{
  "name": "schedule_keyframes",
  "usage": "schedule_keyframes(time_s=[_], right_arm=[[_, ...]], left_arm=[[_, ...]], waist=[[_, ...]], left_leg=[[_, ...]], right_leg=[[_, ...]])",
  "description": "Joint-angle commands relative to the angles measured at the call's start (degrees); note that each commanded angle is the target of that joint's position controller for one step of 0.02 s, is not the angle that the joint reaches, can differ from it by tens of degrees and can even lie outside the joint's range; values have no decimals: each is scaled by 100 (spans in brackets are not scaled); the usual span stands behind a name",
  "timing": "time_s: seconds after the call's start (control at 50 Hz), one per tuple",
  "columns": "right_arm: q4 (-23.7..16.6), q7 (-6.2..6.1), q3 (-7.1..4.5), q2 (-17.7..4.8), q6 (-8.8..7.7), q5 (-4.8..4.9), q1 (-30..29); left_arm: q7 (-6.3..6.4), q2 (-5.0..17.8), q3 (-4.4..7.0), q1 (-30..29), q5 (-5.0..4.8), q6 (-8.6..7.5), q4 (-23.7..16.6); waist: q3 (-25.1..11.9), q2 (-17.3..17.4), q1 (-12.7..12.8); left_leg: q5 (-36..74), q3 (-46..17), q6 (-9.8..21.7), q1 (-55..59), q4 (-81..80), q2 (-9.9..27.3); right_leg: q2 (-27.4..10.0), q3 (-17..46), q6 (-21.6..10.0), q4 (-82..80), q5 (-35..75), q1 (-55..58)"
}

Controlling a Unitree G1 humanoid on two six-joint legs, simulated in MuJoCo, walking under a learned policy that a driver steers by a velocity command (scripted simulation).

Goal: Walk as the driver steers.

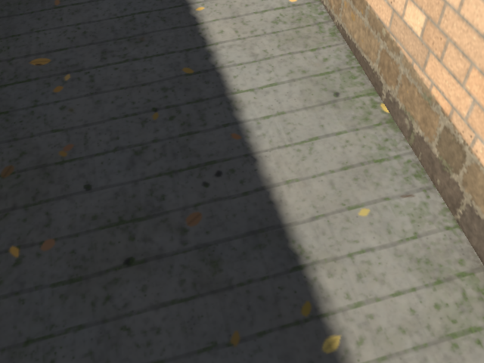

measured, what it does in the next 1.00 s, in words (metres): climbs, turning left: left foot 0.03 m higher, then right foot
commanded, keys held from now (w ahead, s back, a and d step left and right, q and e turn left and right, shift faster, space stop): w+q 0.88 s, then w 0.08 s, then no key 0.04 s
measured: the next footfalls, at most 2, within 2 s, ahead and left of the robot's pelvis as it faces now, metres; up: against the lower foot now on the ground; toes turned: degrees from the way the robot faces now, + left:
left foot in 0.42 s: +0.43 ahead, +0.17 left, +0.03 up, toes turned +10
right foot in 0.92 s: +0.75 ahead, +0.06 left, +0.06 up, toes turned +27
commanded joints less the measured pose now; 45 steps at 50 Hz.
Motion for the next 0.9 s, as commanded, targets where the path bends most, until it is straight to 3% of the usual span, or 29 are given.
schedule_keyframes(time_s=[0.02, 0.04, 0.1, 0.16, 0.26, 0.3, 0.34, 0.36, 0.38, 0.4, 0.42, 0.44, 0.46, 0.48, 0.5, 0.52, 0.56, 0.58, 0.62, 0.66, 0.76, 0.82, 0.86, 0.88, 0.9], right_arm=[[-128, 47, -141, -444, 150, -82, 656], [-158, 45, -138, -398, 196, -132, 562], [-287, 6, -145, -356, 259, -42, 129], [-404, 13, -136, -298, 238, -21, -251], [-737, 180, -27, -78, 187, 9, -929], [-911, 298, 42, 45, 164, 34, -1151], [-1007, 393, 46, 1, 138, 75, -1061], [-985, 402, -9, -119, 156, 72, -811], [-936, 387, -91, -292, 188, 49, -426], [-782, 372, -215, -536, 213, 53, 428], [-572, 338, -393, -939, 246, 48, 1329], [-449, 247, -518, -1548, 318, 105, 1822], [-586, 229, -474, -1528, 282, 80, 1784], [-601, 186, -395, -1106, 237, -13, 1740], [-594, 151, -330, -886, 209, -56, 1358], [-634, 180, -286, -797, 203, -31, 1010], [-800, 177, -203, -523, 192, -96, 542], [-841, 160, -200, -505, 185, -67, 456], [-802, 107, -213, -567, 172, 0, 557], [-749, 26, -243, -676, 209, -2, 738], [-664, -78, -282, -778, 326, 34, 1141], [-581, -90, -312, -862, 397, 78, 1322], [-586, -105, -307, -848, 449, 83, 1246], [-616, -111, -302, -837, 470, 74, 1152], [-669, -115, -251, -721, 465, 43, 1001]], left_arm=[[92, 654, 142, -243, -9, -176, -348], [103, 734, 147, -90, 16, -168, -243], [156, 673, 93, 210, 81, -155, -44], [183, 721, 67, 344, 141, -130, 86], [203, 813, 48, 549, 146, -27, 352], [241, 821, 37, 603, 81, 22, 446], [313, 865, 23, 419, 70, 55, 454], [323, 951, 36, 290, 96, 53, 398], [361, 1047, 60, 221, 96, 79, 356], [403, 1204, 101, 53, 72, 120, 337], [451, 1221, 95, 26, 9, 107, 283], [413, 542, -121, 548, 275, -6, 138], [259, 207, -248, 843, 222, -273, -56], [117, 938, -58, -14, -24, -485, -107], [93, 876, -64, -538, -180, -568, -318], [115, 656, -124, -686, -75, -584, -363], [154, 639, -62, -394, 37, -453, -353], [165, 601, -48, -270, 75, -386, -347], [199, 492, -51, -258, 173, -276, -363], [239, 397, -72, -623, 210, -220, -523], [237, 192, -139, -1793, 84, -249, -808], [160, 319, -99, -2192, -1, -340, -934], [117, 519, 1, -2001, -30, -411, -914], [109, 622, 66, -1728, -33, -444, -854], [124, 774, 165, -1144, -8, -478, -694]], waist=[[-554, -523, -331], [-447, -522, -288], [-196, -599, -65], [-138, -610, 184], [212, -580, 537], [324, -604, 592], [225, -771, 376], [-63, -947, 182], [-421, -1120, -61], [-874, -1153, -583], [-1351, -779, -1068], [-2037, 877, -795], [-3033, 1758, -473], [-2539, 753, -851], [-1422, 211, -706], [-851, -476, -404], [-576, -294, 73], [-527, -155, 161], [-444, -78, 199], [-330, -12, 100], [-276, 321, -398], [-279, 415, -543], [-383, 614, -375], [-477, 765, -205], [-762, 815, 119]], left_leg=[[558, -12, -91, -488, -115, 241], [722, 16, -151, -702, -123, 257], [1286, 23, -245, -1519, -479, 289], [1844, 28, -220, -1856, -1131, 188], [1671, 235, -82, -2202, -2124, -103], [1386, 452, 48, -2249, -2499, -182], [951, 703, 257, -1694, -2738, -360], [734, 951, 407, -1025, -2693, -602], [420, 1168, 538, -439, -2597, -895], [498, 1166, 719, 640, -2916, -1083], [1018, 660, 917, 2240, -3558, -1059], [1066, -1285, 1395, 4206, -3587, 244], [-174, -4827, 2541, 5622, -4953, 1377], [-1027, -4813, 2143, 5178, -5501, 1240], [-818, -3866, 1830, 4218, -5513, 1038], [-17, -3090, 1698, 3212, -5564, 779], [771, -2101, 1581, 2190, -5733, 267], [1012, -1861, 1600, 2008, -5828, 133], [1620, -1438, 1612, 1724, -5865, -8], [1723, -1255, 1586, 1563, -5909, -108], [1169, -1313, 1314, 1863, -5738, -218], [1150, -1726, 1284, 2290, -5461, 15], [1385, -2044, 1182, 2489, -5217, 170], [1644, -2139, 1114, 2509, -5046, 186], [2342, -1976, 959, 2486, -4603, 15]], right_leg=[[-1467, 1519, -1058, -1723, 1026, 605], [-1451, 1339, -1038, -1785, 1146, 594], [-1476, 988, -884, -1886, 1040, 971], [-1544, 699, -707, -1923, 1201, 1486], [-1880, 261, -596, -1986, 1717, 2397], [-2030, 136, -550, -1900, 2041, 2732], [-2062, -158, -412, -1602, 3424, 2761], [-2014, -342, -350, -1237, 5049, 2703], [-1949, -489, -274, -622, 6601, 2771], [-1883, -587, -152, 408, 7294, 2580], [-1685, -594, 34, 1680, 6444, 1835], [-1038, -583, 256, 3653, 1944, 141], [79, 516, 430, 5367, -1701, -1767], [-277, 1116, 311, 5776, -1182, -2394], [-556, 934, 218, 5496, -740, -2638], [-815, 810, 212, 5047, -478, -2416], [-1072, 759, 273, 4553, -164, -1759], [-1100, 669, 353, 4398, -85, -1705], [-1083, 463, 574, 4129, 107, -1791], [-1030, 330, 793, 3606, 509, -1981], [-680, 254, 1028, 1398, 1381, -1757], [-497, 248, 978, 734, 1155, -1553], [-388, 270, 831, 400, 852, -1065], [-328, 210, 714, 246, 684, -639], [-294, 95, 507, -54, 770, 162]])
